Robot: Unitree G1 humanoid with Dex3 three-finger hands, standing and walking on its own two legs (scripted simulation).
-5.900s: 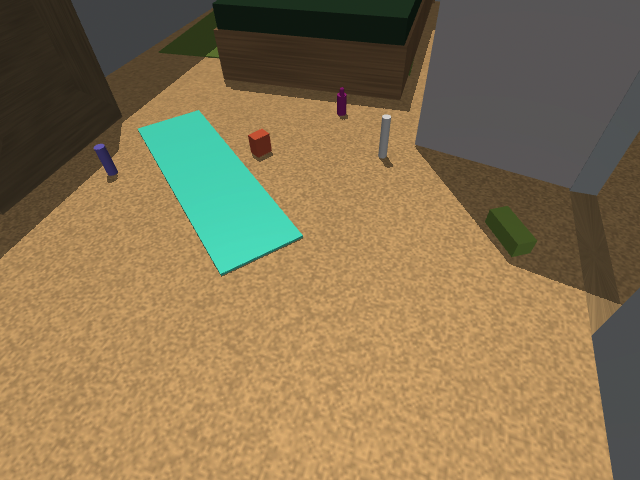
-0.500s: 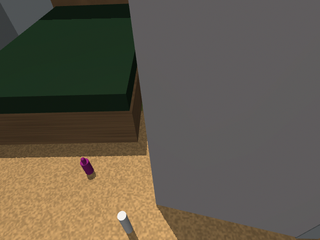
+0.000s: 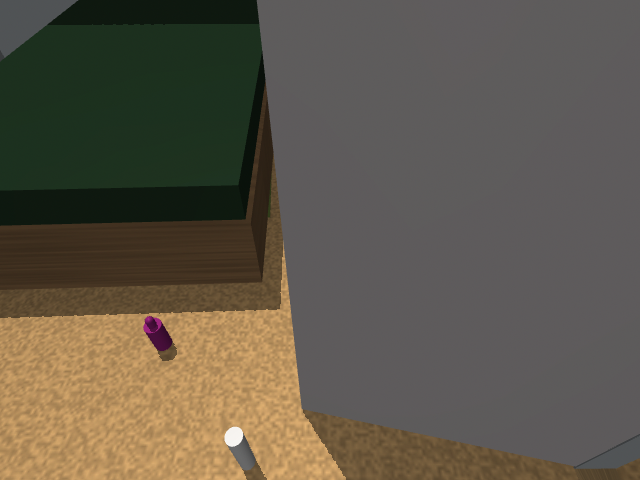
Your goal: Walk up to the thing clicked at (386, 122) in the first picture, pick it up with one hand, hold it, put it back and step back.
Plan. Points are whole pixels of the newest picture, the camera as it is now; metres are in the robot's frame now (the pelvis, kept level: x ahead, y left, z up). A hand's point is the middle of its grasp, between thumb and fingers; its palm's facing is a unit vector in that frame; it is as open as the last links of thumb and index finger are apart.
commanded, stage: walk up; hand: left
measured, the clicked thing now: (241, 450) +0.35 +0.23 -0.66
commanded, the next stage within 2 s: none
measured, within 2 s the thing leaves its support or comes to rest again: neither
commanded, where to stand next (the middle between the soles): +0.05 -0.03 m, yaw +0 degrees
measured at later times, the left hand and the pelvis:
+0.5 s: hand out of the picture +0.08 +0.25 -0.16, palm faces -0.01 -0.95 -0.32, open 7.4 cm; pelvis +0.01 +0.00 +0.00, yaw +0 degrees
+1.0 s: hand out of the picture +0.12 +0.21 -0.13, palm faces +0.04 -0.87 -0.49, open 7.4 cm; pelvis +0.03 -0.07 -0.02, yaw +2 degrees
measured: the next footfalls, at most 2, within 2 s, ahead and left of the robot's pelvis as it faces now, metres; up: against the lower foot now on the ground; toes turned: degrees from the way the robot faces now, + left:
right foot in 0.72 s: +0.12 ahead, -0.19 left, +0.00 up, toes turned -3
left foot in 1.24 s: +0.06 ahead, +0.13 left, +0.00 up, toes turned +5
